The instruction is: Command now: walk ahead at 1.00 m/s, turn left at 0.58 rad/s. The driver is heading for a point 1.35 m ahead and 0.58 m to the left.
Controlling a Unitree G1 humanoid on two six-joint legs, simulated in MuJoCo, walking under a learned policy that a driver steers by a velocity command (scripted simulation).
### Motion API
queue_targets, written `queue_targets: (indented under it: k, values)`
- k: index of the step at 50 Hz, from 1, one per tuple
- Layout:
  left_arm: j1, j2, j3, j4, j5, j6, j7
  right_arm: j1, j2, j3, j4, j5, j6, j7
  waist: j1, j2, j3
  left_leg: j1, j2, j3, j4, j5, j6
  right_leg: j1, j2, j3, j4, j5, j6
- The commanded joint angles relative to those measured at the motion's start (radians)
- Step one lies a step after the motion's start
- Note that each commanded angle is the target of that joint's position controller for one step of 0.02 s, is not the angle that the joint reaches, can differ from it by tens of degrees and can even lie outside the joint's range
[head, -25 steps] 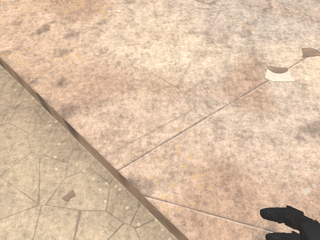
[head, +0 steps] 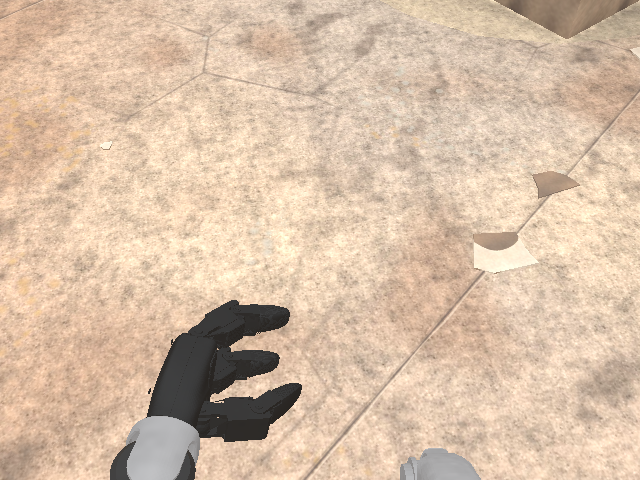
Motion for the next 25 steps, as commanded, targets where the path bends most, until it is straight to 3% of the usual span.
queue_targets:
  k: [1,2,3,4,5,6,7,8,9,10,12,13,14,15,16,17,18,19,20,21,22,23,24,25]
  values:
    - [-0.002,0.075,0.027,-0.075,-0.023,-0.008,0.001,-0.177,-0.217,-0.048,-0.151,0.032,-0.035,-0.001,0.123,0.039,0.006,-0.488,0.165,-0.102,-0.273,0.661,0.195,0.734,0.060,-0.124,-0.362,0.053,0.002]
    - [0.081,0.090,0.042,-0.034,-0.033,-0.003,0.011,-0.134,-0.244,-0.055,-0.133,0.028,-0.037,0.004,0.148,0.066,-0.076,-0.328,0.174,-0.072,-0.108,1.117,0.188,0.801,0.121,-0.141,-0.391,-0.067,-0.011]
    - [0.241,0.132,0.066,0.003,-0.044,-0.006,0.021,-0.123,-0.283,-0.070,-0.130,0.011,-0.039,0.008,0.224,0.127,-0.162,-0.171,0.198,-0.098,0.144,1.418,0.177,0.851,0.162,-0.106,-0.468,-0.191,-0.022]
    - [0.431,0.190,0.104,0.034,-0.045,-0.024,0.034,-0.182,-0.315,-0.094,-0.138,0.007,-0.045,0.016,0.349,0.158,-0.259,-0.199,0.193,-0.113,0.472,1.447,0.145,1.016,0.123,0.016,-0.603,-0.175,-0.055]
    - [0.608,0.331,0.158,0.064,-0.004,-0.048,0.042,-0.257,-0.255,-0.098,-0.192,0.005,-0.073,0.023,0.406,0.004,-0.414,-0.289,0.116,-0.096,0.876,0.931,0.113,1.173,-0.077,0.306,-0.774,-0.436,-0.089]
    - [0.585,0.395,0.176,0.102,-0.008,-0.040,0.035,-0.285,-0.089,-0.075,-0.303,0.032,-0.082,0.051,0.297,-0.296,-0.396,-0.662,-0.017,-0.076,1.144,0.070,0.069,1.274,-0.306,0.888,-1.171,-0.590,-0.099]
    - [0.452,0.335,0.170,0.105,-0.022,-0.029,0.031,-0.275,-0.079,-0.073,-0.313,0.009,-0.066,0.047,0.193,-0.199,-0.269,-0.804,0.028,-0.056,1.328,0.087,0.079,1.194,-0.365,1.018,-1.264,-0.575,-0.130]
    - [0.397,0.239,0.154,0.129,-0.031,-0.032,0.026,-0.330,-0.060,-0.073,-0.322,-0.014,-0.044,0.042,0.171,-0.113,-0.101,-0.863,0.074,0.012,1.393,0.119,0.081,1.072,-0.332,0.832,-1.211,-0.529,-0.142]
    - [0.385,0.164,0.141,0.160,-0.027,-0.044,0.019,-0.365,-0.035,-0.070,-0.333,-0.027,-0.019,0.041,0.146,-0.053,0.014,-0.881,0.104,0.027,1.414,0.114,0.085,0.949,-0.303,0.658,-1.186,-0.460,-0.125]
    - [0.389,0.111,0.129,0.201,-0.021,-0.053,0.020,-0.391,-0.021,-0.068,-0.343,-0.027,0.003,0.043,0.115,-0.025,0.083,-0.882,0.112,0.024,1.419,0.077,0.081,0.846,-0.267,0.507,-1.183,-0.378,-0.086]
    - [0.435,0.046,0.115,0.303,-0.022,-0.065,0.015,-0.420,0.054,-0.034,-0.390,-0.014,0.041,0.051,0.043,-0.094,0.141,-0.954,0.124,0.025,1.485,0.010,0.079,0.788,-0.240,0.296,-1.235,-0.182,-0.023]
    - [0.424,0.077,0.124,0.316,-0.019,-0.069,0.009,-0.455,0.030,-0.030,-0.413,0.002,0.060,0.053,0.025,-0.093,0.174,-0.962,0.127,0.034,1.370,-0.013,0.067,0.774,-0.227,0.191,-1.320,-0.126,-0.005]
    - [0.412,0.098,0.133,0.327,-0.026,-0.074,0.010,-0.509,0.000,-0.031,-0.428,-0.001,0.075,0.055,0.035,-0.079,0.190,-0.918,0.132,0.047,1.264,0.037,0.060,0.752,-0.201,0.065,-1.388,-0.040,0.019]
    - [0.397,0.114,0.136,0.334,-0.028,-0.084,0.013,-0.549,-0.040,-0.038,-0.447,-0.012,0.078,0.058,0.026,-0.081,0.197,-0.856,0.135,0.049,1.132,0.125,0.062,0.762,-0.160,-0.051,-1.402,0.170,0.054]
    - [0.351,0.139,0.142,0.338,-0.029,-0.092,0.023,-0.551,-0.072,-0.047,-0.453,-0.022,0.080,0.063,-0.001,-0.109,0.214,-0.795,0.122,0.093,0.998,0.203,0.057,0.759,-0.129,-0.142,-1.401,0.362,0.060]
    - [0.337,0.154,0.147,0.342,-0.032,-0.097,0.033,-0.520,-0.090,-0.054,-0.424,-0.029,0.079,0.066,-0.011,-0.044,0.194,-0.706,0.096,0.163,0.883,0.279,0.056,0.783,-0.075,-0.240,-1.388,0.520,0.060]
    - [0.332,0.194,0.155,0.337,-0.042,-0.101,0.041,-0.501,-0.078,-0.045,-0.415,-0.027,0.070,0.074,-0.020,-0.019,0.174,-0.567,0.075,0.235,0.666,0.336,0.057,0.800,-0.046,-0.290,-1.369,0.609,0.062]
    - [0.380,0.239,0.168,0.342,-0.052,-0.103,0.052,-0.501,-0.090,-0.047,-0.392,-0.022,0.059,0.083,0.002,0.014,0.119,-0.431,0.011,0.313,0.524,0.412,0.054,0.872,-0.030,-0.307,-1.307,0.801,0.047]
    - [0.427,0.310,0.184,0.341,-0.062,-0.103,0.056,-0.470,-0.100,-0.052,-0.377,-0.017,0.052,0.088,-0.005,-0.013,0.039,-0.301,-0.035,0.349,0.448,0.456,0.056,0.945,-0.052,-0.289,-1.207,0.967,0.041]
    - [0.428,0.360,0.201,0.322,-0.074,-0.090,0.055,-0.380,-0.131,-0.066,-0.348,-0.011,0.049,0.085,-0.046,-0.048,-0.043,-0.184,-0.066,0.359,0.421,0.454,0.069,1.001,-0.078,-0.262,-1.063,1.095,0.046]
    - [0.355,0.469,0.229,0.267,-0.125,-0.070,0.076,-0.285,-0.250,-0.121,-0.350,0.075,0.047,0.079,-0.113,-0.152,-0.141,-0.020,-0.065,0.285,0.446,0.449,0.079,1.007,-0.093,-0.193,-0.878,1.290,0.071]
    - [0.284,0.417,0.221,0.234,-0.130,-0.065,0.076,-0.139,-0.294,-0.143,-0.316,0.078,0.057,0.068,-0.194,-0.083,-0.173,0.166,0.008,0.168,0.289,0.601,0.143,0.894,-0.062,-0.187,-0.581,0.974,0.099]
    - [0.282,0.276,0.189,0.242,-0.102,-0.066,0.062,-0.151,-0.298,-0.141,-0.289,0.069,0.064,0.043,-0.166,0.120,-0.034,0.185,0.063,0.086,0.131,0.678,0.186,0.724,0.110,-0.174,-0.213,-0.083,0.129]
    - [0.402,0.153,0.155,0.173,-0.032,-0.083,0.055,-0.291,-0.366,-0.129,-0.348,-0.007,0.045,0.036,0.037,0.309,-0.081,0.297,0.160,-0.151,0.367,1.256,0.248,0.472,0.151,-0.043,0.085,-0.372,0.130]
Velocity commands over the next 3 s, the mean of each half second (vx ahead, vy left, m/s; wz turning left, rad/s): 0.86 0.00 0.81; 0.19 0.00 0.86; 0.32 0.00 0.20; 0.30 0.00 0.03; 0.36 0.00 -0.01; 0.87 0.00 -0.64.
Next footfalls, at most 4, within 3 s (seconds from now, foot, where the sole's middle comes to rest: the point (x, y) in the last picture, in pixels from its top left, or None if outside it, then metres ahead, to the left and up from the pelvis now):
0.08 right None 0.26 -0.14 -0.67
0.48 left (250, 400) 0.62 0.11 -0.67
0.88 right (264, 296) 0.87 0.07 -0.67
1.22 left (240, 400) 0.63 0.13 -0.67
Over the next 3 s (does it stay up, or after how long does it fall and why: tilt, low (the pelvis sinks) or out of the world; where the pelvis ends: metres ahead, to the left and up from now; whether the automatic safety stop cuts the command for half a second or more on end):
stays up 1.19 0.58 0.06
